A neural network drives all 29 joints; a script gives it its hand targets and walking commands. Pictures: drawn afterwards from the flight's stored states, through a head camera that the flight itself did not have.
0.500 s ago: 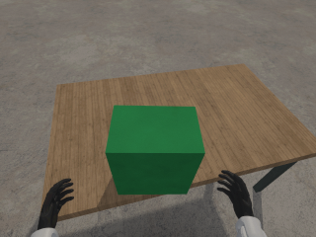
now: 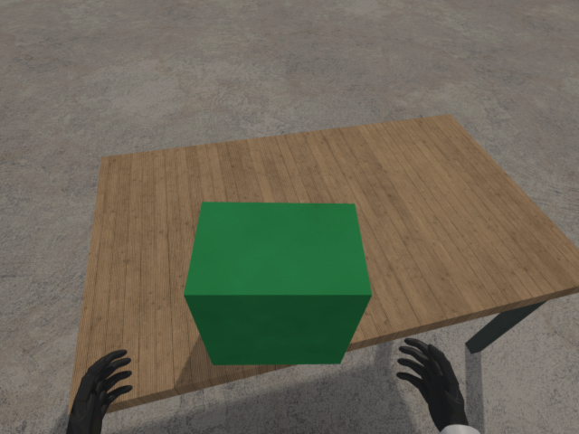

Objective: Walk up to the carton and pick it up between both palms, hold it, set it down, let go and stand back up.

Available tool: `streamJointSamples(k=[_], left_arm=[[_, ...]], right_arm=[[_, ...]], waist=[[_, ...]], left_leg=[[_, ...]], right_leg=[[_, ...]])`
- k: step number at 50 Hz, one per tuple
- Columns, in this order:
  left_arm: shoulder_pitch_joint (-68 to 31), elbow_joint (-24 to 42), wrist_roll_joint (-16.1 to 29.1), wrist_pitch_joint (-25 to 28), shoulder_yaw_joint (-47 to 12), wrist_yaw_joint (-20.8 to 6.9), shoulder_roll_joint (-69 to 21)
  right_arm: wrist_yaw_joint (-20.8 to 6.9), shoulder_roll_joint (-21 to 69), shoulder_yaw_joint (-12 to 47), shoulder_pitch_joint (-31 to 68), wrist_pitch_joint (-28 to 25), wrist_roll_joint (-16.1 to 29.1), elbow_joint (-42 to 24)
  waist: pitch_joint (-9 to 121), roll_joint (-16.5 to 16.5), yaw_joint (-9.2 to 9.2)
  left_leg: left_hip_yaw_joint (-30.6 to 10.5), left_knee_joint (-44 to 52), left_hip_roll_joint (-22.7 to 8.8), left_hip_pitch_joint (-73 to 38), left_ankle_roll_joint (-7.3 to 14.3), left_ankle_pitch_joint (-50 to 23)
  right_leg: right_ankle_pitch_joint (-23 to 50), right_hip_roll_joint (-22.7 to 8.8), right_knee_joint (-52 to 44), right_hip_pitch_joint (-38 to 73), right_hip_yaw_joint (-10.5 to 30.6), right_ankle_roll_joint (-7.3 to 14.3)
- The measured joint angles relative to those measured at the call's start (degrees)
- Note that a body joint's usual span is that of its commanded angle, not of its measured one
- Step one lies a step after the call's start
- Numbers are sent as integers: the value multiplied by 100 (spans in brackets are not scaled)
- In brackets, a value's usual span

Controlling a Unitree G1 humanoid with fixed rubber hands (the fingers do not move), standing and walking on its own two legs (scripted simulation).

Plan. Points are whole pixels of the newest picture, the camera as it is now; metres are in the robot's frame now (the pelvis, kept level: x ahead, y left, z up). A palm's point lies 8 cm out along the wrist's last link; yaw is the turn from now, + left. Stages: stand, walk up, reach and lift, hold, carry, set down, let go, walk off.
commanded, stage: set down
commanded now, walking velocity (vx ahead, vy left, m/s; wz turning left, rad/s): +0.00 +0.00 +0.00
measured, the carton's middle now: (277, 291) +0.37 +0.03 -0.08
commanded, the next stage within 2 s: let go in 0.80 s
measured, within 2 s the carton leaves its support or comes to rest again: neither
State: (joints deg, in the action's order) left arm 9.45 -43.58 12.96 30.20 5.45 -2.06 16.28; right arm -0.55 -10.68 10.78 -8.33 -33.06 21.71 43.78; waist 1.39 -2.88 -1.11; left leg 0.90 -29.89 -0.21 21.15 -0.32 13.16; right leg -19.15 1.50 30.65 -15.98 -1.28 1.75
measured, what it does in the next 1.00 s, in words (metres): stands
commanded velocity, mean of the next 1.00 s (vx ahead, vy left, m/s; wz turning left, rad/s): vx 0.00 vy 0.00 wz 0.00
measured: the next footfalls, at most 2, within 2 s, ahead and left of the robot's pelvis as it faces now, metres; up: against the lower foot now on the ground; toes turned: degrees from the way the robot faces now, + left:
none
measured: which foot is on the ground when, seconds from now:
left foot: down 0.00-1.00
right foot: down 0.00-1.00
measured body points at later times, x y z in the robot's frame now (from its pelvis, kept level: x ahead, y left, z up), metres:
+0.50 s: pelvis +0.00 +0.00 +0.00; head +0.02 +0.02 +0.45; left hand +0.16 +0.28 -0.07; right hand +0.18 -0.20 -0.07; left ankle +0.02 +0.12 -0.73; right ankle -0.04 -0.09 -0.73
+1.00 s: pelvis +0.01 +0.00 +0.00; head +0.04 +0.01 +0.45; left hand +0.17 +0.26 -0.09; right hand +0.18 -0.21 -0.08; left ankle +0.02 +0.12 -0.73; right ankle -0.04 -0.09 -0.73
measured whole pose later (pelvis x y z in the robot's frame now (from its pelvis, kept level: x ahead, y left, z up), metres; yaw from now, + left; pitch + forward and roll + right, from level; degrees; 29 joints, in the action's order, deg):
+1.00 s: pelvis +0.01 +0.00 +0.00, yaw +0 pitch +4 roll +1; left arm 11.2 -37.1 11.7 8.2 3.4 -2.6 15.7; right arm 1.2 -10.4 6.7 -8.6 -23.5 12.4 46.5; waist 0.3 -2.8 -1.1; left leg 0.8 -26.2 -0.2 18.0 -0.7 12.0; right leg -18.1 1.5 27.2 -12.9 -1.3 1.9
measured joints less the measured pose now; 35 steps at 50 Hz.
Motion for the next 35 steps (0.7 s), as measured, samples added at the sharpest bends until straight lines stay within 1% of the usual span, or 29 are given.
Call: streamJointSamples(k=[6,9,12,16,22,28,35], left_arm=[[262,135,-1,-74,-1,-142,-10],[432,292,0,-90,-1,-163,-20],[481,294,0,-195,-1,-216,-20],[481,308,0,-329,0,-221,-22],[372,360,0,-641,-14,-210,-25],[98,361,0,-1104,-100,-177,-26],[-184,360,0,-1671,-201,-69,-41]], right_arm=[[73,0,0,-86,-128,-57,49],[79,0,1,-161,-180,-57,55],[96,0,1,-177,-176,-60,115],[98,0,2,-167,-150,-106,212],[62,0,4,-134,102,-200,203],[58,14,-33,-30,518,-507,249],[37,26,-290,69,899,-830,350]], waist=[[-28,0,0],[-29,0,0],[-30,0,0],[-30,0,0],[-30,0,1],[-35,0,1],[-69,1,1]], left_leg=[[-5,126,3,-90,-24,1],[-7,155,4,-140,-32,10],[-8,166,5,-172,-32,10],[-8,168,5,-199,-30,-5],[-8,171,5,-223,-17,-59],[-6,185,5,-231,2,-107],[-6,213,5,-240,1,-112]], right_leg=[[4,0,-135,94,0,6],[5,0,-182,153,0,6],[12,0,-208,192,0,6],[32,0,-220,224,0,6],[80,0,-220,246,0,6],[124,0,-220,247,0,6],[127,0,-228,246,0,6]])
